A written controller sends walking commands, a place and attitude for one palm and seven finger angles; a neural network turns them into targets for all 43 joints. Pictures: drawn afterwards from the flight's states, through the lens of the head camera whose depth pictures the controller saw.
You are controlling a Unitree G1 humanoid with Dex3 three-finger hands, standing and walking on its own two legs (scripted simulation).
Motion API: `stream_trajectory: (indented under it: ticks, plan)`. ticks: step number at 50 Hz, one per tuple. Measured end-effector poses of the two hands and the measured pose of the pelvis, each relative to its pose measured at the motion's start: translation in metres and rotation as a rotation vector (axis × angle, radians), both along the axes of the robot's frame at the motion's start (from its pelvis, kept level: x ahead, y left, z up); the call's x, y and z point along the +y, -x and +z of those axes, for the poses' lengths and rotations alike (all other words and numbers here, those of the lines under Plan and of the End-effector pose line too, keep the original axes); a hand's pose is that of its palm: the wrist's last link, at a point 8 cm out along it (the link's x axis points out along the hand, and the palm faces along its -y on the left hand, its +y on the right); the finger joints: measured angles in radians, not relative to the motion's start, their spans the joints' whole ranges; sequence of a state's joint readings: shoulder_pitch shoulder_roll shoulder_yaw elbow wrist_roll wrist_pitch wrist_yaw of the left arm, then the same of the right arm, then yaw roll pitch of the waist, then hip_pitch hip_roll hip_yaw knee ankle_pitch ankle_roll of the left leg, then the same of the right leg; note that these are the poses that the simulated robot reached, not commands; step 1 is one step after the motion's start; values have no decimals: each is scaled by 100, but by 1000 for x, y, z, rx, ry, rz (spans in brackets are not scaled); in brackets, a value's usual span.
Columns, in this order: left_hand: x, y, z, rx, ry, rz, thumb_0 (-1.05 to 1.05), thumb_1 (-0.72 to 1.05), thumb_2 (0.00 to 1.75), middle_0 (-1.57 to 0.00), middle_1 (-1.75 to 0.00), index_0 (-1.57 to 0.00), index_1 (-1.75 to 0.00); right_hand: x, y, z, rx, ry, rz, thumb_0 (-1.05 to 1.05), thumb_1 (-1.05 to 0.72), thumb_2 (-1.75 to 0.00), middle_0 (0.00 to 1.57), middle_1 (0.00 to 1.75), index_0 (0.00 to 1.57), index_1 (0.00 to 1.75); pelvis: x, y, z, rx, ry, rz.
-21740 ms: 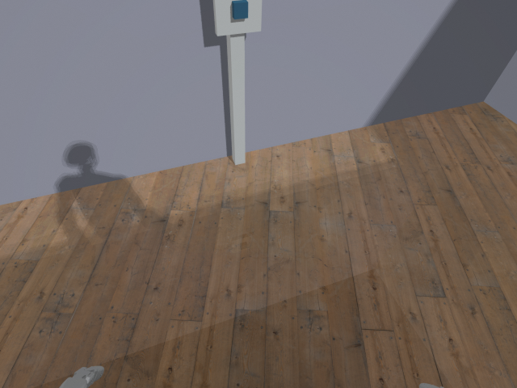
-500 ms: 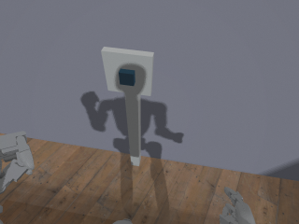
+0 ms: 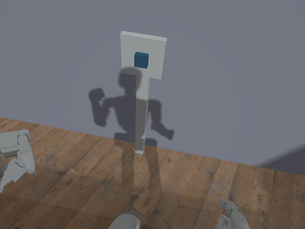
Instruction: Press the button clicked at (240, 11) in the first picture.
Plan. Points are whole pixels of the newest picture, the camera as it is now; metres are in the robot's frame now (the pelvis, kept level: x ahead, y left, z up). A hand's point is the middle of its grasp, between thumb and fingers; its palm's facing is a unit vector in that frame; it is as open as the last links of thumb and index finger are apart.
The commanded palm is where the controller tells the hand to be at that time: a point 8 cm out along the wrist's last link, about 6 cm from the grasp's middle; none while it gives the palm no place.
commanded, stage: stop stepping back and stand still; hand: left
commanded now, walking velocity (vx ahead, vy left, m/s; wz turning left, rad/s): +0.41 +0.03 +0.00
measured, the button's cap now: (141, 59) +0.72 +0.13 +0.06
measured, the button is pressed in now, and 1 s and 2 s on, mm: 0 0 0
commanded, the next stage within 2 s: none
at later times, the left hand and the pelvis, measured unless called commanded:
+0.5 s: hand out of the picture +0.07 +0.25 +0.19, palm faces +0.40 -0.79 -0.47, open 3.1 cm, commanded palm +0.02 +0.29 +0.19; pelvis -0.11 +0.01 +0.01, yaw -1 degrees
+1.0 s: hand out of the picture +0.10 +0.26 +0.17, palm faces +0.36 -0.78 -0.51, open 3.1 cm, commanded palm +0.04 +0.30 +0.19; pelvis -0.08 +0.02 +0.01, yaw +1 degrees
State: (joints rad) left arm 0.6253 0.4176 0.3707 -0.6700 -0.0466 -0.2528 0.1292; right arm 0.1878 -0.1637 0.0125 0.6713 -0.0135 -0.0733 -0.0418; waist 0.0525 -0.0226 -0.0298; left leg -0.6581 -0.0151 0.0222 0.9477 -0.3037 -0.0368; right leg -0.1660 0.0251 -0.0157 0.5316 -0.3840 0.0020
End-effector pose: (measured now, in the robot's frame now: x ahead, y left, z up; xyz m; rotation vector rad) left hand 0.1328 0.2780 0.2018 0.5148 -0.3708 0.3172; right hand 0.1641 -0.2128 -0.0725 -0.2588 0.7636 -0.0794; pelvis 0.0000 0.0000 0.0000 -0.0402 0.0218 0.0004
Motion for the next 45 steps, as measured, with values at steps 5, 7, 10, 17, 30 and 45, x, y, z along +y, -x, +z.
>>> stream_trajectory:
  ticks: [5,7,10,17,30,45]
  plan:
    - [25,11,-8,-23,39,53,1,88,90,-131,-150,-131,-150,-3,27,11,-67,47,-59,2,-90,-90,21,30,20,30,14,13,-2,-9,1,9]
    - [33,10,-15,-11,75,72,1,88,90,-131,-150,-131,-150,-2,38,15,-78,53,-69,2,-90,-90,21,30,20,30,18,27,0,-32,-20,2]
    - [30,13,-14,13,103,47,2,89,90,-131,-150,-131,-150,2,58,25,-101,46,-75,2,-90,-90,21,30,20,30,19,47,8,-52,-21,-6]
    - [1,57,15,71,17,-50,2,89,90,-130,-150,-131,-150,4,101,37,-105,-9,-102,2,-90,-90,21,30,20,30,14,73,25,-39,-2,-18]
    - [18,103,-17,102,94,126,1,89,90,-131,-150,-131,-150,-23,149,4,21,32,-122,2,-90,-90,21,30,20,30,10,106,14,4,-65,-5]
    - [21,68,7,69,-100,54,1,89,90,-131,-150,-131,-150,12,116,-11,-48,-64,-89,2,-90,-90,21,30,20,30,19,90,0,-16,-54,17]
